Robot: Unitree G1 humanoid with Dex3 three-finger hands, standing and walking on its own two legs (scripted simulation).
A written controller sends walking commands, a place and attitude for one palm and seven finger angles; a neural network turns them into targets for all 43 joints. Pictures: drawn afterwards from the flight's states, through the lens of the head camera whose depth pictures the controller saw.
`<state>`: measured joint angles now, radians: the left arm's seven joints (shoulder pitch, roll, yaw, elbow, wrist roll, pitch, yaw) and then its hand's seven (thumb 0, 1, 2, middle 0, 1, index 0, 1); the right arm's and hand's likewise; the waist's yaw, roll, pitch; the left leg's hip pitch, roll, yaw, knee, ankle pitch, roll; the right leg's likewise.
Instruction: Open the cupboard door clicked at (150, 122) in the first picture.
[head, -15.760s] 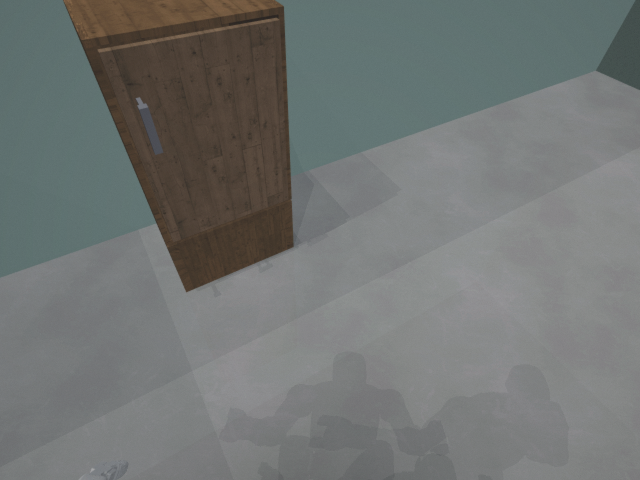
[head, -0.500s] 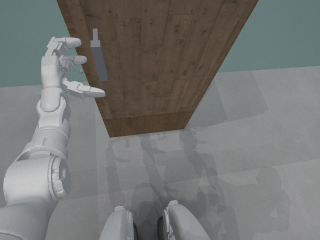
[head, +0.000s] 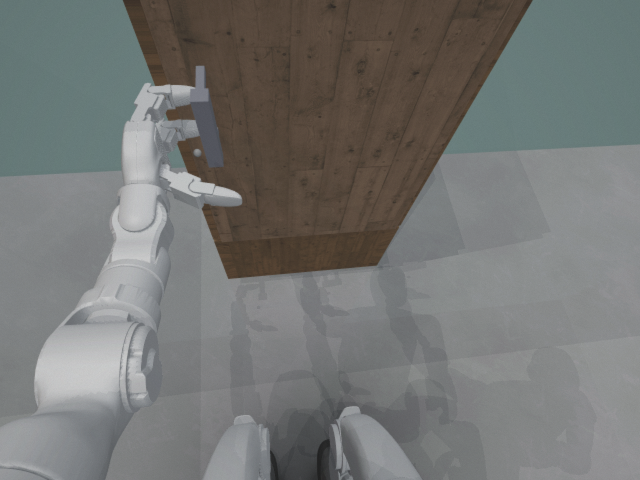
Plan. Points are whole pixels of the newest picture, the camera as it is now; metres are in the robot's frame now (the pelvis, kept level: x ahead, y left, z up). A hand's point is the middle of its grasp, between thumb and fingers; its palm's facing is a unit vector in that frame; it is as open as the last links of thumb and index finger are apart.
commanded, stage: slide the fingers in behind the handle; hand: left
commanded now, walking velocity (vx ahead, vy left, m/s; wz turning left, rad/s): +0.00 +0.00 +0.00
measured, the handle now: (208, 119) +0.56 +0.11 +0.05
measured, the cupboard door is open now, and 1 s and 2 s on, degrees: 0 0 3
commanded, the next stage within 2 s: close the thumb around the handle in 0.88 s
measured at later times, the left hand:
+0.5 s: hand (217, 149) +0.51 +0.09 +0.04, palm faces +0.05 -1.00 -0.02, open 13.9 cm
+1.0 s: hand (217, 147) +0.51 +0.09 +0.04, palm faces +0.04 -1.00 -0.02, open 13.7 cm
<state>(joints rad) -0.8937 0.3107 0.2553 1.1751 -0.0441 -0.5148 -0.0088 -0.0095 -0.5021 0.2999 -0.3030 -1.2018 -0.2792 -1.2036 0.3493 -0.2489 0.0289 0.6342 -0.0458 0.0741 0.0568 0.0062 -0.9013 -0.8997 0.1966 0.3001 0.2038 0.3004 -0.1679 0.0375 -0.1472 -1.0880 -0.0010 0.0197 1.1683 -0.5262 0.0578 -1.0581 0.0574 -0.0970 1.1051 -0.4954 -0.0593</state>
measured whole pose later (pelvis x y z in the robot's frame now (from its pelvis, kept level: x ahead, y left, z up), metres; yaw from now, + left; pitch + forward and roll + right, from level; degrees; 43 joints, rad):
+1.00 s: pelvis -0.01 +0.00 +0.00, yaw +0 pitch +26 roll -2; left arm -0.94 0.29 0.28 1.20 -0.01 -0.52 0.06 -0.01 -0.50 0.30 -0.33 -1.22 -0.34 -1.23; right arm 0.37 -0.24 0.03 0.63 -0.05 0.05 0.06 0.01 -0.90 -0.90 0.20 0.30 0.20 0.30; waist -0.19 0.04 -0.15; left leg -1.11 0.00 0.03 1.18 -0.52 0.06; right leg -1.09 0.06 -0.08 1.13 -0.49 -0.06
